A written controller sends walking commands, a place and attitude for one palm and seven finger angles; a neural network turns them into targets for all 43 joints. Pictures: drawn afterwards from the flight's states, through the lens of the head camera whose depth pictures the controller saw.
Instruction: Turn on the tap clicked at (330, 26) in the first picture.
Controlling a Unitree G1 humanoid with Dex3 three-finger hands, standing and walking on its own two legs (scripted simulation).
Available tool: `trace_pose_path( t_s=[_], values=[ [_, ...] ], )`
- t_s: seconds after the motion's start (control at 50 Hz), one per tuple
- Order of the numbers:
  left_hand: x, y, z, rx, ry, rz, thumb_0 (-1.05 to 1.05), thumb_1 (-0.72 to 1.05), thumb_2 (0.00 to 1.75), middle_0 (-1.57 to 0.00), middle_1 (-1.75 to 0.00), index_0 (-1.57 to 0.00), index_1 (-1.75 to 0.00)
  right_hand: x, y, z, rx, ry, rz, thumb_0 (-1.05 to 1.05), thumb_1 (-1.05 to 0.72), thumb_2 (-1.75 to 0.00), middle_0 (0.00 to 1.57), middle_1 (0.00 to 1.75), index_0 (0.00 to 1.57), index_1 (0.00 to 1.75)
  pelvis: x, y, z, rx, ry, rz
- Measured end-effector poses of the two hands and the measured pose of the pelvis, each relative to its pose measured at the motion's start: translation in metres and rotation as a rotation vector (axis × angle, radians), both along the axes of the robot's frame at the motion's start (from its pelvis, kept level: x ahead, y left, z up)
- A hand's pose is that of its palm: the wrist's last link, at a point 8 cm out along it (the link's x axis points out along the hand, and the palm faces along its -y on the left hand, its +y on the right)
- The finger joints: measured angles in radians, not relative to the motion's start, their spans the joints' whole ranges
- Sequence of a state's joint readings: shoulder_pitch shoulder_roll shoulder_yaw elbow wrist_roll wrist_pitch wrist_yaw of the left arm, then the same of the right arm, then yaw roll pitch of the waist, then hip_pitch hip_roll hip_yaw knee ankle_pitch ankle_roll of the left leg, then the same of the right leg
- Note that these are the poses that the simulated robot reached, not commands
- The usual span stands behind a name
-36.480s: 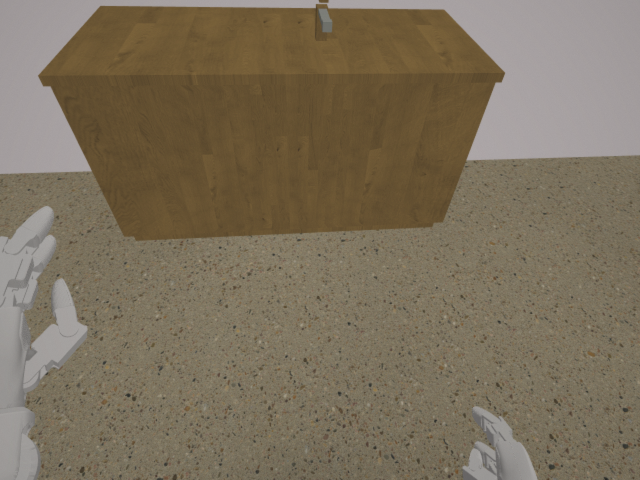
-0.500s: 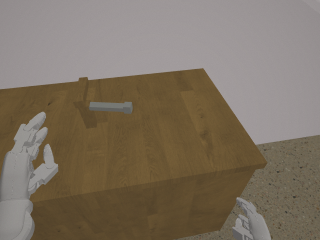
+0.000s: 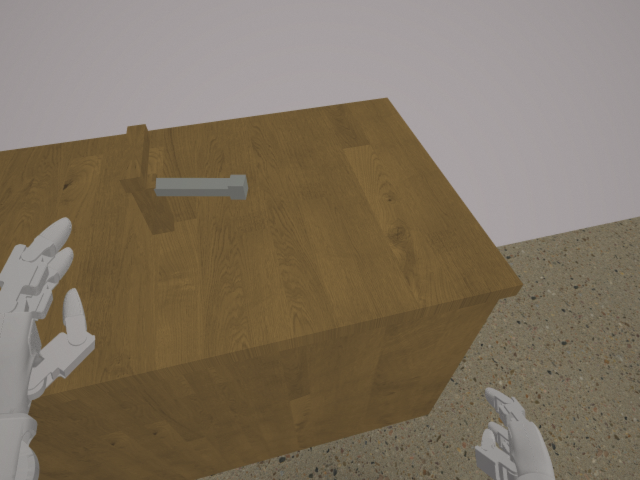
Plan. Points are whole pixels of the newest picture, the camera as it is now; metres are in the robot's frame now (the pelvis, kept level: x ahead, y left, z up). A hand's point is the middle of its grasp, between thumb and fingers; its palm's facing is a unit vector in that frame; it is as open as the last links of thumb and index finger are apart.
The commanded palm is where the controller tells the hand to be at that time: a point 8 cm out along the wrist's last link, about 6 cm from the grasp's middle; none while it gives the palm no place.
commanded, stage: step back with the hand held close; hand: left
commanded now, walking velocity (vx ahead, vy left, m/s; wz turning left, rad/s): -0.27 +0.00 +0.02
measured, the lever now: (238, 187) +0.51 +0.18 +0.07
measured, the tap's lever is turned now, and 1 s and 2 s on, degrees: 75 75 75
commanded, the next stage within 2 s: stop stepping back and stand still in 0.94 s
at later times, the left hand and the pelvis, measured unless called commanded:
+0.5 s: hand (52, 377) +0.17 +0.25 +0.16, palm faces +0.38 -0.84 -0.39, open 7.4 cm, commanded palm +0.11 +0.30 +0.18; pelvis -0.04 +0.01 -0.02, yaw +3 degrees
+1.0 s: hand out of the picture +0.06 +0.23 +0.16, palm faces +0.37 -0.84 -0.40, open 7.4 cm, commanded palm -0.01 +0.28 +0.18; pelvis -0.15 -0.01 -0.02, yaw +4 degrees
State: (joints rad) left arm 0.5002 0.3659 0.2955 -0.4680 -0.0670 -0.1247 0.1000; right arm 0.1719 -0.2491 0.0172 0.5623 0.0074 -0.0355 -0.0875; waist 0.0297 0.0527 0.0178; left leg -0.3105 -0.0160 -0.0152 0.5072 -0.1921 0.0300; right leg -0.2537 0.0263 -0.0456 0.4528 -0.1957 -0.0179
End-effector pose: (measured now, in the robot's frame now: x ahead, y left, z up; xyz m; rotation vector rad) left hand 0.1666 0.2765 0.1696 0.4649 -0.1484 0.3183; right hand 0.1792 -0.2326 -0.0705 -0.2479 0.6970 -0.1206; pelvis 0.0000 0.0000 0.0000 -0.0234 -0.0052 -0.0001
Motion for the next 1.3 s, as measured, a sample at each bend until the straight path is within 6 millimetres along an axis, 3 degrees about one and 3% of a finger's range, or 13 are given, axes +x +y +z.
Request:
trace_pose_path(
  t_s=[0.2, 0.38, 0.5, 0.6, 0.76, 0.88, 1.02, 1.14, 1.3],
  values=[
    [-0.024, 0.014, 0.011, 0.082, -0.064, 0.037, 0.02, 0.89, 0.9, -0.21, -0.3, -0.21, -0.3, -0.031, 0.007, -0.011, -0.022, 0.039, 0.002, 0.01, -0.91, -0.9, 0.2, 0.3, 0.2, 0.3, -0.021, 0.006, -0.006, 0.0, 0.021, 0.012],
    [-0.031, 0.004, 0.004, 0.034, -0.09, 0.034, 0.02, 0.89, 0.9, -0.21, -0.3, -0.21, -0.3, -0.041, 0.012, -0.02, 0.002, 0.056, 0.017, 0.01, -0.91, -0.9, 0.2, 0.3, 0.2, 0.3, -0.031, 0.002, -0.012, -0.007, 0.026, 0.027],
    [-0.038, 0.012, 0.0, 0.017, -0.124, -0.007, 0.02, 0.88, 0.9, -0.21, -0.3, -0.21, -0.3, -0.05, 0.01, -0.016, -0.041, 0.064, -0.008, 0.01, -0.91, -0.9, 0.2, 0.3, 0.2, 0.3, -0.041, 0.011, -0.018, 0.0, 0.029, 0.046],
    [-0.051, 0.023, 0.01, 0.075, -0.116, 0.023, 0.02, 0.88, 0.9, -0.21, -0.3, -0.21, -0.3, -0.06, 0.019, -0.009, -0.03, 0.042, 0.006, 0.01, -0.91, -0.9, 0.2, 0.3, 0.2, 0.3, -0.054, 0.01, -0.011, 0.006, 0.038, 0.027],
    [-0.077, -0.002, 0.011, 0.052, -0.101, 0.019, 0.02, 0.89, 0.9, -0.21, -0.3, -0.2, -0.3, -0.086, 0.022, -0.014, 0.047, 0.026, 0.061, 0.01, -0.91, -0.9, 0.2, 0.3, 0.2, 0.3, -0.085, -0.008, -0.009, -0.014, 0.034, 0.009],
    [-0.11, -0.022, 0.006, 0.015, -0.086, -0.029, 0.02, 0.89, 0.9, -0.21, -0.3, -0.21, -0.3, -0.117, 0.001, -0.012, 0.028, 0.063, 0.021, 0.01, -0.91, -0.9, 0.2, 0.3, 0.2, 0.3, -0.114, -0.016, -0.006, 0.01, 0.039, 0.027],
    [-0.154, -0.006, 0.003, 0.049, -0.157, -0.023, 0.02, 0.88, 0.9, -0.22, -0.3, -0.21, -0.3, -0.152, -0.015, -0.005, -0.057, 0.009, -0.022, 0.01, -0.91, -0.9, 0.2, 0.3, 0.2, 0.3, -0.158, -0.012, -0.019, 0.04, 0.045, 0.065],
    [-0.201, -0.006, 0.007, 0.04, -0.162, 0.043, 0.02, 0.89, 0.9, -0.21, -0.3, -0.21, -0.3, -0.205, -0.016, -0.002, 0.001, -0.021, -0.011, 0.01, -0.91, -0.9, 0.2, 0.3, 0.2, 0.3, -0.2, -0.023, -0.013, 0.032, -0.009, 0.051],
    [-0.264, -0.029, 0.002, 0.046, -0.182, 0.053, 0.02, 0.89, 0.9, -0.21, -0.3, -0.21, -0.3, -0.269, -0.033, -0.036, 0.027, 0.052, 0.025, 0.01, -0.91, -0.9, 0.2, 0.3, 0.2, 0.3, -0.25, -0.04, -0.029, -0.003, -0.065, 0.074]
  ],
)
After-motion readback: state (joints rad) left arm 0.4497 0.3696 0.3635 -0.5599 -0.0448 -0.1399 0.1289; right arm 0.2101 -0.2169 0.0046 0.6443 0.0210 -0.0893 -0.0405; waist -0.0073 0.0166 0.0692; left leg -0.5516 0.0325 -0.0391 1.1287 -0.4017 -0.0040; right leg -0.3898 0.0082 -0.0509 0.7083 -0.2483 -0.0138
